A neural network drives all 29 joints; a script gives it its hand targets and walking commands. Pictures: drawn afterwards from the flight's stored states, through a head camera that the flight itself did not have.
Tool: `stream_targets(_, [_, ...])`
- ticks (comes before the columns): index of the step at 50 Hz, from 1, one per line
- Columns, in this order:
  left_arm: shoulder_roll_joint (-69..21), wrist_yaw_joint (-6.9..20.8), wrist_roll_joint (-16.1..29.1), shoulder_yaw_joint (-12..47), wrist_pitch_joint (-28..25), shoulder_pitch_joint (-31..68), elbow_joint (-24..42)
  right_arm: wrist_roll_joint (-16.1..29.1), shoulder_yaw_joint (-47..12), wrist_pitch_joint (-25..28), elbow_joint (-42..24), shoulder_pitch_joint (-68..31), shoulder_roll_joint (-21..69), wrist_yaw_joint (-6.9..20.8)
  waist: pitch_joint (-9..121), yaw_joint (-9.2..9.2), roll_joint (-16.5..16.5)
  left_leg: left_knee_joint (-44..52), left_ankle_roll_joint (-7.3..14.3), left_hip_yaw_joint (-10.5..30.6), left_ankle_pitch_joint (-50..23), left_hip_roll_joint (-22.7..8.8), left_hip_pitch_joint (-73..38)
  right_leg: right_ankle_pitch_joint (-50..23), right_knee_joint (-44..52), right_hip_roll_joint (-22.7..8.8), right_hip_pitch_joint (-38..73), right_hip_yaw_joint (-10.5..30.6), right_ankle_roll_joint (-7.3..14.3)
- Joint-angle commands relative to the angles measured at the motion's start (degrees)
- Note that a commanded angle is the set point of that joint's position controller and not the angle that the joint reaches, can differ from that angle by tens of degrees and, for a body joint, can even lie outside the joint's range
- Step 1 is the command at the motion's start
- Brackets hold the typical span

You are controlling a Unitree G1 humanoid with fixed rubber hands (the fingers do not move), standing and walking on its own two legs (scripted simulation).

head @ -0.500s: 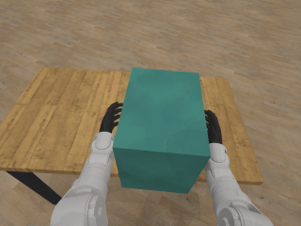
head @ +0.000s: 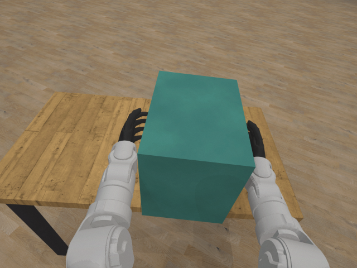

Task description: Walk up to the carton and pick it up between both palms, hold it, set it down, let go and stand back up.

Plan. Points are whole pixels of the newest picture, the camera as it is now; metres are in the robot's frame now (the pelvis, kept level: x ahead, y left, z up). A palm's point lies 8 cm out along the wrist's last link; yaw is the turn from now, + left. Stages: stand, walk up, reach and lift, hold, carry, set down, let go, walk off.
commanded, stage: reach and lift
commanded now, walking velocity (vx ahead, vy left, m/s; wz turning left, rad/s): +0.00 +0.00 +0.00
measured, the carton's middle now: (190, 146) +0.43 +0.00 +0.05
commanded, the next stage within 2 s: hold in 1.62 s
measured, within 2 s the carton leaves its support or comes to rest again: neither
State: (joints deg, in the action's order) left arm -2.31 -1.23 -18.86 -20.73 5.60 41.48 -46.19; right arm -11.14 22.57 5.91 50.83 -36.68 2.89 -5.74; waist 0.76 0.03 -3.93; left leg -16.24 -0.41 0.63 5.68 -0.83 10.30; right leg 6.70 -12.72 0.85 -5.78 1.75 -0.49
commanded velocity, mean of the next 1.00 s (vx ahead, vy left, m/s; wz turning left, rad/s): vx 0.00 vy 0.00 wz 0.00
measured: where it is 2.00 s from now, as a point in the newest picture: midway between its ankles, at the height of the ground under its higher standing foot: outside the picture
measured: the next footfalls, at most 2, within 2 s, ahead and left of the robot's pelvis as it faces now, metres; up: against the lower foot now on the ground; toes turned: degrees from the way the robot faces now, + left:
none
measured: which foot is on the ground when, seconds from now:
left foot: down 0.00-1.00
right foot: down 0.00-1.00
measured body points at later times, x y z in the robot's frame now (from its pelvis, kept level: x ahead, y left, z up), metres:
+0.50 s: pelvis +0.01 +0.00 +0.00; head -0.01 +0.03 +0.45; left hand +0.39 +0.16 +0.13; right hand +0.39 -0.15 +0.13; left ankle +0.03 +0.12 -0.75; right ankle +0.00 -0.13 -0.75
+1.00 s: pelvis +0.00 +0.00 +0.00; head -0.03 +0.02 +0.45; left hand +0.38 +0.16 +0.16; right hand +0.38 -0.15 +0.15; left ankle +0.03 +0.12 -0.75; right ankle +0.00 -0.13 -0.75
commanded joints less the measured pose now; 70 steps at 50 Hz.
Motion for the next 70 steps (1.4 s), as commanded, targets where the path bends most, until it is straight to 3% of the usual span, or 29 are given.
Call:
stream_targets(1, [-36.4,6.7,3.1,21.1,0.0,26.5,9.5,3.9,-23.1,4.2,-10.8,-37.6,29.0,7.6,28.4,0.26,6.2,-1.6,-2.8,-6.3,-12.7,0.8,-17.3,-6.3,0.7,1.9,1.4,-7.0,-0.2])
stream_targets(3, [-36.3,6.5,4.1,23.1,1.5,25.8,11.2,5.6,-25.1,3.3,-11.6,-37.4,28.9,7.2,26.7,-0.83,5.2,-2.2,-2.7,-5.7,-14.4,1.1,-17.6,-6.8,0.8,2.0,1.9,-6.9,-0.6])
stream_targets(8, [-35.3,7.7,5.0,25.2,5.6,23.5,15.4,8.5,-28.7,0.0,-14.4,-35.8,28.9,5.5,21.2,-1.76,3.0,-0.7,-1.5,-4.9,-9.7,1.7,-14.5,-6.1,0.8,1.5,3.9,-5.8,-1.4])
stream_targets(13, [-37.0,7.3,7.7,31.1,8.4,22.7,23.1,13.8,-36.2,-2.3,-22.0,-37.3,30.1,3.7,24.3,-2.38,3.9,-3.1,-2.3,-3.0,-15.5,2.1,-16.4,-12.4,-0.6,2.0,5.9,-5.2,-1.5])
stream_targets(17, [-36.5,7.0,8.8,33.8,11.4,20.8,28.2,17.1,-40.5,-5.5,-26.2,-35.6,30.3,2.3,22.7,-2.83,4.1,-3.6,-2.1,-1.6,-15.2,2.5,-16.5,-12.9,-1.2,2.0,5.7,-4.8,-1.9])
stream_targets(29, [-35.1,7.8,10.2,37.4,19.3,18.7,39.4,22.5,-45.2,-12.4,-35.9,-34.2,29.3,0.1,20.8,-4.44,4.5,-3.8,-2.4,-0.1,-14.7,3.0,-17.9,-14.0,-2.0,2.5,6.6,-4.9,-2.5])
stream_targets(37, [-33.7,9.5,8.7,34.5,22.4,19.4,38.6,21.7,-42.3,-14.6,-34.7,-35.1,28.2,0.4,16.2,-4.58,3.9,-1.0,-1.5,-0.9,-7.2,2.7,-15.7,-8.0,-0.8,2.1,5.8,-5.3,-2.3])
stream_targets(47, [-33.7,9.4,8.2,31.9,22.8,22.2,35.8,20.8,-40.6,-14.1,-32.7,-39.2,28.5,1.2,18.5,-3.70,3.4,-0.7,-0.4,-1.6,-4.7,2.7,-16.5,-6.0,-0.7,2.0,4.9,-5.6,-2.3])
stream_targets(70, [-33.5,9.4,8.5,33.1,24.9,23.3,38.7,23.2,-41.4,-14.9,-33.9,-40.6,27.6,0.5,19.1,-5.03,4.6,-2.4,-1.5,-1.3,-10.8,2.7,-18.7,-9.6,-1.2,2.5,6.3,-6.1,-2.4])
